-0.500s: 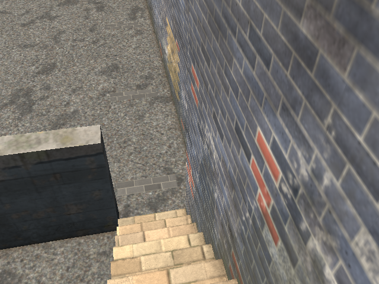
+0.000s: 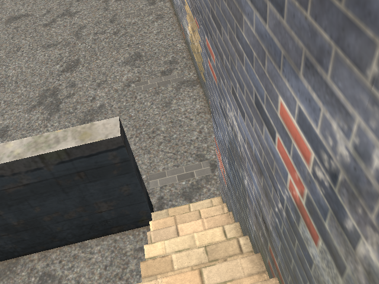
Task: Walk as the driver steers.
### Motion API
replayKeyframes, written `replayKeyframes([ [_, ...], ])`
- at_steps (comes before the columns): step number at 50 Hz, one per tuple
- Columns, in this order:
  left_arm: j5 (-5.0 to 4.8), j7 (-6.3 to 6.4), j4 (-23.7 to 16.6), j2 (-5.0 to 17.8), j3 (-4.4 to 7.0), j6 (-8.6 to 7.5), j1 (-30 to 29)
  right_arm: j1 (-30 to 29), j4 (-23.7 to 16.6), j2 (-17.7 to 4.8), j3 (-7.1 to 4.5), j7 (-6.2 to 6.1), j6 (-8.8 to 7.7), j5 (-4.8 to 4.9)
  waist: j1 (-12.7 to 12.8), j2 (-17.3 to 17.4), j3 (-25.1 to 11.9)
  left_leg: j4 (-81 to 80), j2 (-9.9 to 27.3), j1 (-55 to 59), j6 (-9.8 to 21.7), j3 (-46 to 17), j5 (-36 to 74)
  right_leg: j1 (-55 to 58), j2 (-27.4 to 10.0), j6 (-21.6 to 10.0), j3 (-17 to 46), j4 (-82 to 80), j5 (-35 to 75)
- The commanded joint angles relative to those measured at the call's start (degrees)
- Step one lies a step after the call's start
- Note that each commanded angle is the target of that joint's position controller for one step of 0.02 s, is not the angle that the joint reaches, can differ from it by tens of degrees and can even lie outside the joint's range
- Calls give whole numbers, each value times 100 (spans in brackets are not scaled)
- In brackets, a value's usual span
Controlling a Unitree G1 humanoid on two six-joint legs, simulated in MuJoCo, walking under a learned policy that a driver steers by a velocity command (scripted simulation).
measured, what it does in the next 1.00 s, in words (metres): walks ahead: left foot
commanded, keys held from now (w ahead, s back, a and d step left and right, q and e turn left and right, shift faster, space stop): no key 0.66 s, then w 0.34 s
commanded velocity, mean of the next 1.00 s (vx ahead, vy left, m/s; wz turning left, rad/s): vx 0.09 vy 0.00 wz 0.00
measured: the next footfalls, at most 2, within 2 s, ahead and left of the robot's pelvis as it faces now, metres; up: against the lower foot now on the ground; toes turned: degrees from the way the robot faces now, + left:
left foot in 0.18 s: +0.06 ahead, +0.19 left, +0.00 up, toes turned -5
left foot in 1.40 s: +0.28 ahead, +0.22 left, -0.22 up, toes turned +0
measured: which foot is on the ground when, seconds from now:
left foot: up 0.00-0.16, down 0.18-1.00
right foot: down 0.00-1.00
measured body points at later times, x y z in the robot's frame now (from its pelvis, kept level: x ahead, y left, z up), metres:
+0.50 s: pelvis +0.06 +0.07 +0.01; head +0.06 +0.08 +0.46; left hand +0.06 +0.34 -0.14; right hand +0.12 -0.17 -0.12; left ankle +0.02 +0.19 -0.73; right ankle +0.06 -0.11 -0.73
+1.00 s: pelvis +0.11 +0.05 -0.02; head +0.10 +0.04 +0.43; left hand +0.08 +0.31 -0.16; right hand +0.19 -0.21 -0.15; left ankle +0.02 +0.19 -0.73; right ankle +0.06 -0.11 -0.73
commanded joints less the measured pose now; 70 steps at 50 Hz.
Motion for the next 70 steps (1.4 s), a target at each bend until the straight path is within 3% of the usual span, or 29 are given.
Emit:
replayKeyframes([
  [1, 19, 161, -615, 540, -175, -139, -380, 12, -562, 160, 104, 65, 213, 104, -413, -1022, -44, -1371, 274, 734, -436, -521, 1390, -1140, -1445, -984, 1194, -1315, -116],
  [3, 185, 88, -663, 646, -165, -105, -576, -55, -586, 103, 132, 270, 166, 149, -352, -1262, -4, -4448, 657, 1760, -322, -366, 1301, -877, -1049, -494, 869, -1629, -1307],
  [5, 182, -77, -718, 1186, -91, -74, -655, 419, -228, -24, 17, 250, 59, 232, -357, -1997, -497, -3535, 345, 4345, -220, 214, 1521, -1935, -1011, -396, 682, -1921, -939],
  [6, 138, -149, -820, 1127, -114, -35, -1048, 645, -216, 9, 52, 277, 3, 238, -612, -2257, -402, -3880, 518, 4543, -172, 184, 1141, -2030, -979, -377, 527, -1849, -994],
  [9, 537, -297, -400, 985, 22, 428, -49, 311, -380, -129, 136, 455, -311, 241, -303, -1266, 706, -9012, 924, 3953, 319, -400, -674, -485, -800, -269, 726, -1223, -780],
  [10, 487, -336, -347, 1058, 158, 443, 321, 220, -422, -391, 107, 395, -391, 43, 139, -671, 873, -8665, 1290, 4348, 361, -884, 770, -744, -592, -50, 503, -697, 14],
  [11, 329, -406, -416, 1121, 230, 343, 612, 80, -412, -539, 33, 318, -442, 120, 479, -109, 709, -7606, 1530, 4575, 483, -1052, 2896, -926, -559, 152, 331, -981, 292],
  [12, 213, -403, -185, 1211, 278, 289, 687, 136, -384, -420, 23, 334, -508, 265, 225, -134, 366, -7770, 1469, 3821, 591, -1163, 2523, -123, -412, 324, 188, -1225, -274],
  [13, 194, -386, -152, 1223, 362, 334, 377, 352, -427, -340, 60, 409, -625, 193, 6, -294, 356, -8207, 1436, 3545, 589, -1172, 2108, 356, -241, 335, 109, -957, -195],
  [15, 161, -393, -344, 1013, 380, 472, -167, 422, -420, -338, 81, 433, -694, 180, 42, 206, 76, -8400, 1297, 3666, 609, -1079, 1754, 781, -206, 319, 8, -1106, -341],
  [21, 309, -415, -488, 1198, 439, 686, -618, 467, -674, -346, 68, 371, -857, 319, 120, 189, -135, -8404, 1248, 3889, 682, -1005, 2687, 1033, -252, 425, -118, -1077, 175],
  [33, 268, -467, -451, 1174, 271, 698, -644, 554, -856, -358, 62, 372, -838, 270, 151, -223, -131, -8271, 1169, 4169, 625, -804, 3025, 983, -462, 542, -212, -1106, 863],
  [40, 256, -436, -374, 1197, 374, 672, -625, 593, -902, -510, -75, 419, -731, 132, 43, -228, 454, -8392, 779, 3460, 931, -822, -1219, 512, -19, 125, -554, -712, -1300],
  [45, 279, -347, -257, 1161, 469, 465, -376, 623, -864, -564, -162, 179, -749, 168, 82, -103, 603, -7824, 614, 3570, 978, -794, -364, 330, -46, 9, -482, -611, -1037],
  [48, 269, -404, -214, 1292, 533, 368, -292, 875, -728, -510, -167, 33, -650, 271, 1, -232, 183, -7051, 595, 3988, 1029, -657, 1002, 325, -69, 5, -471, -115, -262],
  [53, 180, -379, 6, 1532, 677, 246, 465, 730, -588, -531, -176, 23, -708, 36, 284, -587, 156, -6033, 436, 3091, 808, -296, 1090, 907, -168, -289, -56, 250, -59],
  [56, 261, -403, 456, 1920, 836, 205, 1781, -63, -901, -445, -144, 58, -749, 43, 876, -1745, 583, -4547, 264, 215, 600, 325, -936, 2105, -1263, -1026, 1699, -239, 687],
  [58, 333, -424, 462, 1800, 853, 132, 1885, -640, -984, -485, -169, 121, -856, 79, 1141, -1475, 796, -4061, 438, -826, 536, 287, -2439, 2269, -1608, -1255, 2165, -244, 936],
  [59, 341, -416, 441, 1717, 874, 104, 1700, -485, -889, -423, -155, 160, -859, 50, 1013, -1486, 698, -4023, 789, -623, 593, 23, -1766, 1959, -1681, -1212, 2205, -65, 205],
  [61, 282, -307, 178, 1583, 817, 132, 599, 686, -484, -82, -89, 201, -837, 136, 86, -1191, 324, -4111, 954, 1486, 567, 66, -948, 1, -1551, -1065, 1986, 143, -1432],
  [62, 332, -207, 117, 1297, 768, 40, 415, 145, -588, -686, -309, 201, -786, 162, 203, -836, 641, -4519, 1364, 291, 593, -823, 1653, 202, -1655, -1107, 2008, 1262, -2783],
  [63, 237, -208, 122, 1019, 659, 24, 548, 261, -575, -608, -309, 239, -773, 323, 239, -851, 433, -4632, 1099, 592, 348, -471, 1872, -55, -1368, -997, 1745, 1537, -3242],
  [64, 114, -135, -14, 920, 644, 10, -3, 483, -544, -203, -136, 374, -768, 305, -177, -470, 536, -5720, 1028, 2037, 308, -32, 3622, -1496, -855, -637, 729, 1651, -3430],
  [65, 105, 29, -113, 975, 679, -67, -277, 300, -608, 270, 26, 485, -736, 462, -256, -433, 538, -6380, 968, 3996, 183, 187, 5057, -2862, -749, -391, 89, 1279, -3092],
  [66, 239, 104, 15, 1235, 764, 13, -24, 651, -497, 409, 75, 523, -730, 536, -220, -464, 279, -6897, 863, 4601, 159, 437, 4984, -2599, -708, -482, -12, 1441, -3014],
  [67, 315, 104, 106, 1317, 838, 141, 42, 1111, -320, 253, 6, 511, -668, 595, -325, -538, 171, -7358, 1023, 4900, 175, 326, 4705, -2158, -685, -604, -65, 2119, -2889],
  [68, 395, -89, 208, 1565, 901, 215, -194, 2542, 323, -276, -220, 427, -639, 442, -830, -1009, -743, -5986, 816, 6179, 277, 757, 4523, -2146, -683, -556, -222, 3646, -2195],
  [69, 412, -181, -35, 1705, 960, 330, -973, 3961, 808, -623, -354, 321, -689, 395, -1772, -765, -1111, -6460, 1066, 6920, 239, 615, 3987, -2256, -314, -456, -410, 5477, -2245],
  [70, 551, -165, -111, 1444, 1004, 428, -1364, 4420, 956, -789, -402, 292, -853, 220, -2170, 103, -198, -7898, 1371, 6433, 136, -165, 3376, -2869, 278, -309, -433, 8023, -3584],
])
